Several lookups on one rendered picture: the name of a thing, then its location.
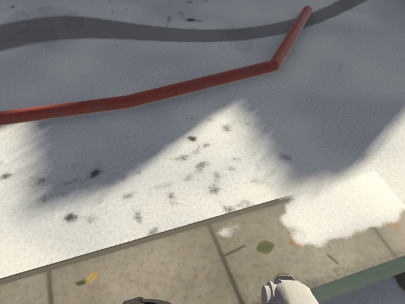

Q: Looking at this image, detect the right robot shin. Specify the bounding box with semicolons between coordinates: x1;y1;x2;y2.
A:
274;275;294;284

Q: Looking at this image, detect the right robot thigh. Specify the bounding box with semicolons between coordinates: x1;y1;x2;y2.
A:
261;279;319;304

